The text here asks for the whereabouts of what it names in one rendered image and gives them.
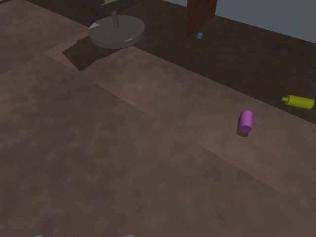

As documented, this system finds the office chair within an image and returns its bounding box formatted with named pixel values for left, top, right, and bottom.
left=81, top=0, right=145, bottom=49

